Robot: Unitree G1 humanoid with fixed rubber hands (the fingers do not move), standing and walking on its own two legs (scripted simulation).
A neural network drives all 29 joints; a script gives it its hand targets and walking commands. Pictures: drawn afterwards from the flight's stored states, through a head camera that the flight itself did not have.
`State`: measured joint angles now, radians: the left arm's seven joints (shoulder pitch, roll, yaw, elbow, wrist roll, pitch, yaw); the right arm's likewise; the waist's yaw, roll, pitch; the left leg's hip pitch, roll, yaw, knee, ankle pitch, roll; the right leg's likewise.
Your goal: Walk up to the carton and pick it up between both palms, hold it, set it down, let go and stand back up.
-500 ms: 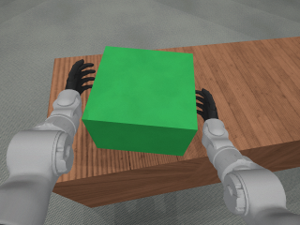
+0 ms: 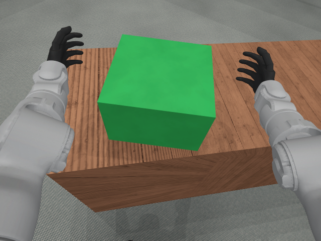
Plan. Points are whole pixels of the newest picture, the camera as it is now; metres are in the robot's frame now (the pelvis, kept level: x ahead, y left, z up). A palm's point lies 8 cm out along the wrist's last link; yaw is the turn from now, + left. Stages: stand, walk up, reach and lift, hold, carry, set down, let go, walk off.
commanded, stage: set down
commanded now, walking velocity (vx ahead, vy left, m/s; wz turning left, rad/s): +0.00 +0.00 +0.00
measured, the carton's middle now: (160, 92) +0.55 +0.00 +0.00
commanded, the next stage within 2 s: none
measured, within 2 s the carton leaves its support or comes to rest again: neither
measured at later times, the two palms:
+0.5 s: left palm (48, 36) +0.52 +0.24 +0.20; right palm (279, 57) +0.49 -0.25 +0.19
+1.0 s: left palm (57, 81) +0.46 +0.23 +0.14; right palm (269, 99) +0.42 -0.23 +0.13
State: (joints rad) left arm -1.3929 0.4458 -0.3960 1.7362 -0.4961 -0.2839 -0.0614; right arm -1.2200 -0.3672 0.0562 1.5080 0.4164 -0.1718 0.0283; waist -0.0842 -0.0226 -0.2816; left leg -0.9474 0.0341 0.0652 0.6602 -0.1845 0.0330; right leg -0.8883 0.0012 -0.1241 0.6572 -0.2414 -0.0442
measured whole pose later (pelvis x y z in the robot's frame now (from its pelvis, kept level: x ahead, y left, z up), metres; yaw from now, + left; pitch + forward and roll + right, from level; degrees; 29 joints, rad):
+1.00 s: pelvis +0.01 +0.00 +0.03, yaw -1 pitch +14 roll -1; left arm -1.02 0.42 -0.17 1.43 -0.34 -0.21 -0.11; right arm -0.90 -0.32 0.13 1.27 0.45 -0.14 -0.08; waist -0.06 -0.01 -0.20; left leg -0.61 0.02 0.05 0.52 -0.16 0.02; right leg -0.54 0.01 -0.10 0.49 -0.20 -0.04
